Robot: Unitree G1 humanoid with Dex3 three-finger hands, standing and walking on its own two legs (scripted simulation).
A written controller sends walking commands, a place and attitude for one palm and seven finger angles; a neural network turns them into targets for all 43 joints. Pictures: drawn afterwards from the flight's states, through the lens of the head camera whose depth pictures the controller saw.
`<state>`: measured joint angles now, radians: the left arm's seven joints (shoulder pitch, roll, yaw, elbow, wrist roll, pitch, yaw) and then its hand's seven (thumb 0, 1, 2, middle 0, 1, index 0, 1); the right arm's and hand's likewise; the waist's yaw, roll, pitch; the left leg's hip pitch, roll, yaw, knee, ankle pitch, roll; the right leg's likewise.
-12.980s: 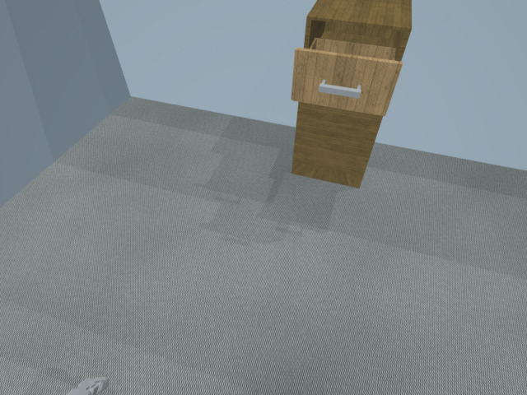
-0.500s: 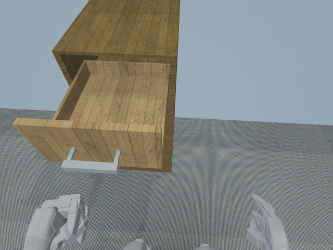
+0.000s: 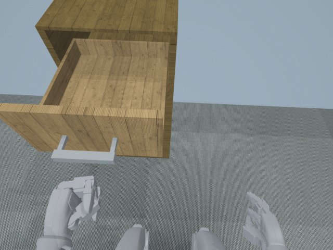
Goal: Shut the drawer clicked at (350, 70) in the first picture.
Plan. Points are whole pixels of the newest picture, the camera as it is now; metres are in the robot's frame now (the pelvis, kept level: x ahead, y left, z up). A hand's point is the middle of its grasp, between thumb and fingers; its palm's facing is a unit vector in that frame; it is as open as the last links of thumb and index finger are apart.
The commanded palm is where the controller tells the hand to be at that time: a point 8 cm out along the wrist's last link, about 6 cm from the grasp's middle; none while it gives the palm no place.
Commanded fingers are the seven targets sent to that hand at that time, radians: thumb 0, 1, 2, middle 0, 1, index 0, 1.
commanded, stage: bring the fist close to the handle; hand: left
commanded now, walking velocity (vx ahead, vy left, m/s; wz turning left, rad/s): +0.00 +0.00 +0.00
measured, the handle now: (87, 148) +0.33 +0.20 +0.05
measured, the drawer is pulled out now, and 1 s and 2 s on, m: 0.28 0.27 0.15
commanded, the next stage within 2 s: push the drawer shut in 0.36 s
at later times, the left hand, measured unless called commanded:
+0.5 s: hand (95, 204) +0.21 +0.15 +0.05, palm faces +0.01 -1.00 -0.05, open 3.3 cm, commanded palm +0.19 +0.21 +0.06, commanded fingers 0.00 0.90 0.90 -1.40 -1.60 -1.40 -1.60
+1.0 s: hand (100, 179) +0.26 +0.16 +0.05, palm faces -0.01 -1.00 -0.06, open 3.0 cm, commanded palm +0.25 +0.21 +0.06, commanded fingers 0.00 0.90 0.90 -1.40 -1.60 -1.40 -1.60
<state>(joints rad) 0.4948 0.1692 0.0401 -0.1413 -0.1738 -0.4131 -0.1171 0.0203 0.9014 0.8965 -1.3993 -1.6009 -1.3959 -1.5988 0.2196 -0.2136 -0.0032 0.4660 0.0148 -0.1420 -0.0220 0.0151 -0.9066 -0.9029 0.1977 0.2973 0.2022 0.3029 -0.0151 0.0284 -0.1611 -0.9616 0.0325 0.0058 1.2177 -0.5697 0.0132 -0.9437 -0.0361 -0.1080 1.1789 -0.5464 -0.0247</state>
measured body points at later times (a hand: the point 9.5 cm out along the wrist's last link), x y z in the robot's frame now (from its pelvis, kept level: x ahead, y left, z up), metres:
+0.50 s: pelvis +0.00 +0.00 +0.00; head +0.08 +0.00 +0.44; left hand +0.20 +0.21 +0.06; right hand +0.19 -0.24 -0.07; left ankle +0.01 +0.11 -0.64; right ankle +0.01 -0.11 -0.64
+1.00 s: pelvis +0.00 +0.00 +0.00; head +0.09 +0.00 +0.45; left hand +0.25 +0.21 +0.05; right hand +0.17 -0.25 -0.08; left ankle +0.01 +0.11 -0.64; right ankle +0.01 -0.11 -0.64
